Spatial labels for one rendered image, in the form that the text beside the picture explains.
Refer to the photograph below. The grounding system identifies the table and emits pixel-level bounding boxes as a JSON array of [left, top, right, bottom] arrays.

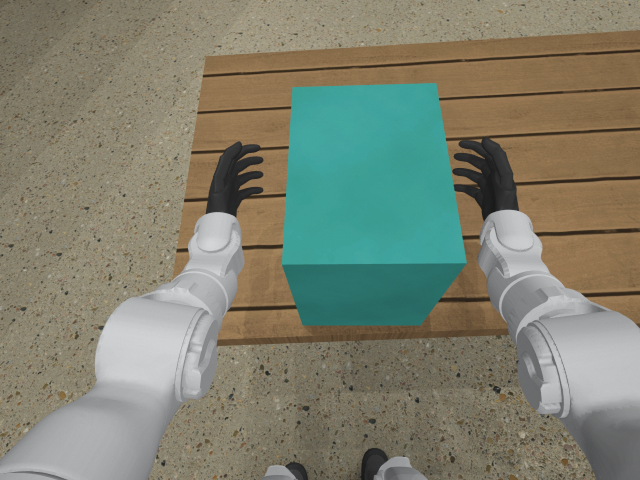
[[172, 30, 640, 346]]

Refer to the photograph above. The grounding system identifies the robot right shin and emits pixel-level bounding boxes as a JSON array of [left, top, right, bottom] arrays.
[[376, 457, 412, 475]]

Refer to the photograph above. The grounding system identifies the robot left forearm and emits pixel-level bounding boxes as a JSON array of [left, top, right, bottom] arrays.
[[95, 212, 245, 379]]

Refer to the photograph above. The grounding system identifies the robot right upper arm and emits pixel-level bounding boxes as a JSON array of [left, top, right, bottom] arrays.
[[516, 311, 640, 480]]

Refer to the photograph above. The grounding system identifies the robot right hand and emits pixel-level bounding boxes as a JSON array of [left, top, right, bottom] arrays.
[[452, 137, 519, 221]]

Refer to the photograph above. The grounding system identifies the robot left hand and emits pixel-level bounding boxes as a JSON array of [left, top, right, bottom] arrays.
[[206, 141, 263, 217]]

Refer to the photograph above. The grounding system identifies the robot right foot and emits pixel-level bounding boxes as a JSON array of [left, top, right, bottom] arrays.
[[361, 448, 388, 480]]

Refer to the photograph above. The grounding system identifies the robot right forearm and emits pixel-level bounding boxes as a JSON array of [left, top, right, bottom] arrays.
[[477, 210, 640, 347]]

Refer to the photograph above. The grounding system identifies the carton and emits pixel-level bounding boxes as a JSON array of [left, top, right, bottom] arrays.
[[282, 83, 467, 326]]

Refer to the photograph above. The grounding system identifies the robot left upper arm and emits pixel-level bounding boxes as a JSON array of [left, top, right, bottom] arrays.
[[0, 297, 218, 480]]

